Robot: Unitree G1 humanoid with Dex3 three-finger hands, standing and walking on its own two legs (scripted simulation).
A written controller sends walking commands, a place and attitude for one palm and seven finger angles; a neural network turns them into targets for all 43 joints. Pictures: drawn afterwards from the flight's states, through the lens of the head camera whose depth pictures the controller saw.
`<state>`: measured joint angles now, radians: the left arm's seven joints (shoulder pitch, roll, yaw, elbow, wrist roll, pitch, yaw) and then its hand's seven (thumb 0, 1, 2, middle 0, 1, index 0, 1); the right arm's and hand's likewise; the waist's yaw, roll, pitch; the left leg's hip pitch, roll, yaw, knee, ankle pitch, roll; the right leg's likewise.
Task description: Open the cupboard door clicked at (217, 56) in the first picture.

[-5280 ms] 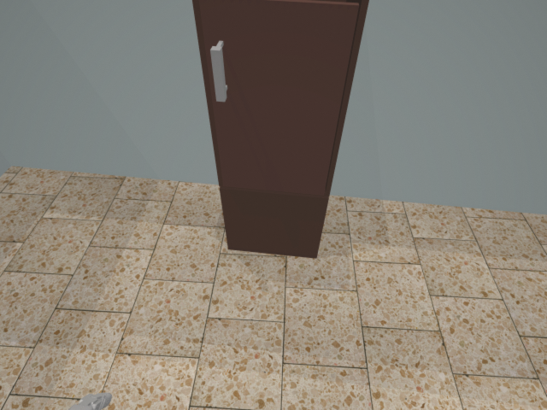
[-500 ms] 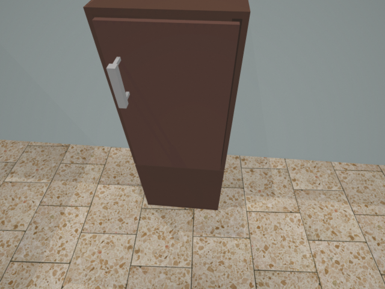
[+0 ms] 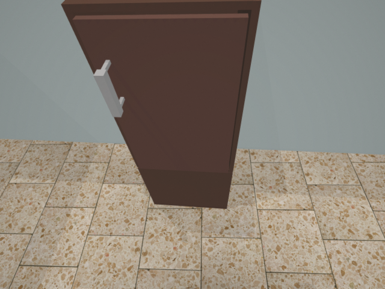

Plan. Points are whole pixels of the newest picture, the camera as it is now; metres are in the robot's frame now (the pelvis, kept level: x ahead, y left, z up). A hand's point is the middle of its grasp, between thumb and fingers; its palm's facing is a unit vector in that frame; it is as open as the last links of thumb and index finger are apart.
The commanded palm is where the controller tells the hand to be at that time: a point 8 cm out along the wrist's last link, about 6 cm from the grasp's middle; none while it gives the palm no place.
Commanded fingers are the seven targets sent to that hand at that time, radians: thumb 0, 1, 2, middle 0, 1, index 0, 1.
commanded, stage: come to a stop and stand still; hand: left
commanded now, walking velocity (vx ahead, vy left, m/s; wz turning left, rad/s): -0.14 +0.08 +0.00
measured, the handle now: (112, 89) +0.54 +0.23 +0.10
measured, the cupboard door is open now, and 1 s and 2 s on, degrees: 0 0 0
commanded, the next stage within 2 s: look again from close up in 0.74 s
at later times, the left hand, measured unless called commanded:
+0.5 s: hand out of the picture +0.00 +0.25 -0.16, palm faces +0.01 -0.97 -0.26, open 7.4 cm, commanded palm none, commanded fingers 0.00 0.90 0.90 -0.20 -0.30 -0.20 -0.30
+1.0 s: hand out of the picture +0.03 +0.22 -0.16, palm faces -0.04 -0.97 -0.22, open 7.3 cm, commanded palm none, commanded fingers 0.00 0.90 0.90 -0.20 -0.30 -0.20 -0.30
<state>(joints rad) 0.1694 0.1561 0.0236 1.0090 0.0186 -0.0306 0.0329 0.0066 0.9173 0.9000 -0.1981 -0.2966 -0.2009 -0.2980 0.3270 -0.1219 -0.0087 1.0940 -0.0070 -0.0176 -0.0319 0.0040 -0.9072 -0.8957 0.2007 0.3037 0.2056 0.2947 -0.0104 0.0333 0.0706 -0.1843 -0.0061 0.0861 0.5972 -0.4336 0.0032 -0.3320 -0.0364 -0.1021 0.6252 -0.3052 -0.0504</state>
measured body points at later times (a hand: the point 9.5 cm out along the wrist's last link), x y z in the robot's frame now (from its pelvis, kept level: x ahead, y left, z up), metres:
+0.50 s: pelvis -0.02 +0.06 +0.00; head -0.03 +0.04 +0.45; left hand +0.00 +0.30 -0.14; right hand +0.05 -0.17 -0.14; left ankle -0.02 +0.14 -0.73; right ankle +0.01 -0.08 -0.73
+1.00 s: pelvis +0.00 +0.04 +0.01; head +0.02 +0.03 +0.46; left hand +0.03 +0.27 -0.14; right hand +0.00 -0.18 -0.15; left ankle -0.02 +0.14 -0.73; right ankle +0.01 -0.08 -0.73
